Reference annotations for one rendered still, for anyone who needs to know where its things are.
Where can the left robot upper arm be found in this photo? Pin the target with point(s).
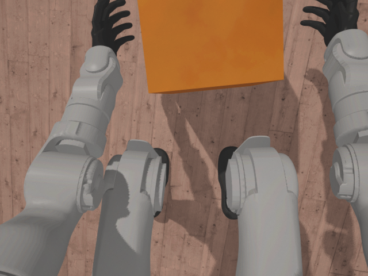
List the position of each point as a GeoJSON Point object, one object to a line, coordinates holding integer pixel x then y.
{"type": "Point", "coordinates": [60, 188]}

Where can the robot left shin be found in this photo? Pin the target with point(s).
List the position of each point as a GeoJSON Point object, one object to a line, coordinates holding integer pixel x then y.
{"type": "Point", "coordinates": [111, 169]}

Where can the right robot upper arm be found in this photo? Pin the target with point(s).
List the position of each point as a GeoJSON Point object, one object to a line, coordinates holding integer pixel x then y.
{"type": "Point", "coordinates": [349, 180]}

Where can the robot right forearm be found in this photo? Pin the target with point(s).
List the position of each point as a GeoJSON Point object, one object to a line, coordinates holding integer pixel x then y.
{"type": "Point", "coordinates": [346, 69]}

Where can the robot left forearm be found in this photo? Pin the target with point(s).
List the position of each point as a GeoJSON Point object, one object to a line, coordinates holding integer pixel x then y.
{"type": "Point", "coordinates": [89, 109]}

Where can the carton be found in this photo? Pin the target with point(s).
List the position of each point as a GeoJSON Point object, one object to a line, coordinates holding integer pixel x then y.
{"type": "Point", "coordinates": [198, 45]}

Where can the right robot hand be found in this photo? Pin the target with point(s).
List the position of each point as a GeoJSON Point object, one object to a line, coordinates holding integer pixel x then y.
{"type": "Point", "coordinates": [342, 15]}

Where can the robot right foot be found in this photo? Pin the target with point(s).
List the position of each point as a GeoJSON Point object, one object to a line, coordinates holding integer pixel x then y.
{"type": "Point", "coordinates": [225, 154]}

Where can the left robot hand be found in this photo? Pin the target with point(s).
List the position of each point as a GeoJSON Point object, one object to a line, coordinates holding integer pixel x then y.
{"type": "Point", "coordinates": [102, 32]}

